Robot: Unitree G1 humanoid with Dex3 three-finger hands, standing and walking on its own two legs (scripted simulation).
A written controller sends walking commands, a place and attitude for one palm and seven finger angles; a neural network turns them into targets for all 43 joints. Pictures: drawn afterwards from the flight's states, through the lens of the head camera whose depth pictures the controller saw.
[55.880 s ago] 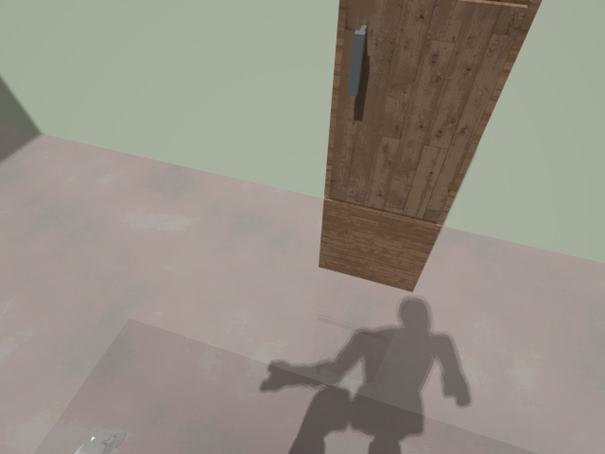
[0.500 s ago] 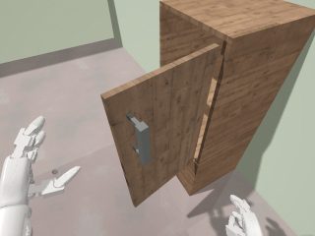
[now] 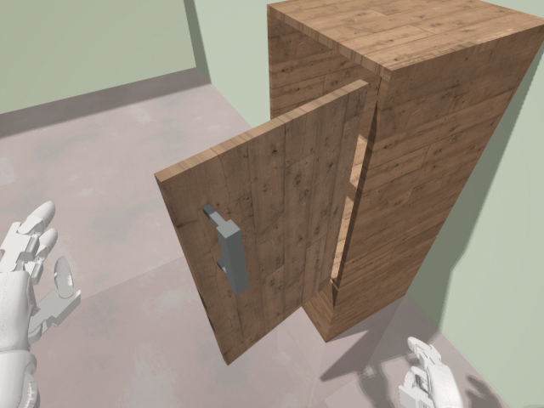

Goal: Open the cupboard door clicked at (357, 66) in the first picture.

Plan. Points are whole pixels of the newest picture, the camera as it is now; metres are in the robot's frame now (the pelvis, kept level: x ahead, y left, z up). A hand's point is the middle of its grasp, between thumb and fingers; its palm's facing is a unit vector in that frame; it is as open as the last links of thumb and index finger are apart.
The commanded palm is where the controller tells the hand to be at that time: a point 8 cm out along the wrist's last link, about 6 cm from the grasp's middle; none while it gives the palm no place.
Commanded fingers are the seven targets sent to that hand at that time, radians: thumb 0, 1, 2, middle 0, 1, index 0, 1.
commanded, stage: draw the hand back to the body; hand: left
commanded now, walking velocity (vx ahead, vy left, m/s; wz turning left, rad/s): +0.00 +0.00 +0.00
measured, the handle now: (225, 251) +0.29 +0.11 +0.11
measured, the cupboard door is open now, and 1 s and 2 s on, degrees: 100 100 100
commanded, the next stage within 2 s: step back with the hand held close in 0.12 s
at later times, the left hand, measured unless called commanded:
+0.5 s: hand (46, 320) +0.16 +0.27 +0.14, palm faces +0.32 -0.80 -0.50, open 7.4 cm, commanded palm +0.10 +0.32 +0.17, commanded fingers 0.00 0.90 0.90 -0.20 -0.30 -0.20 -0.30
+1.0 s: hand out of the picture +0.05 +0.29 +0.15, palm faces +0.44 -0.79 -0.43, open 7.4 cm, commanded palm -0.01 +0.34 +0.17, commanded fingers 0.00 0.90 0.90 -0.20 -0.30 -0.20 -0.30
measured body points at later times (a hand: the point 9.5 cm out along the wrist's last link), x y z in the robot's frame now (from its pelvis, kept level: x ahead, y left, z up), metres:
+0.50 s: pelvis -0.04 +0.02 +0.00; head -0.01 +0.01 +0.45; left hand +0.13 +0.31 +0.17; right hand +0.15 -0.22 -0.09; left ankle -0.01 +0.14 -0.74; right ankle -0.06 -0.13 -0.74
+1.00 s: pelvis -0.14 +0.04 -0.03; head -0.13 +0.05 +0.42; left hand +0.02 +0.33 +0.18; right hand +0.04 -0.20 -0.10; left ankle -0.06 +0.13 -0.75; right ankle -0.06 -0.12 -0.74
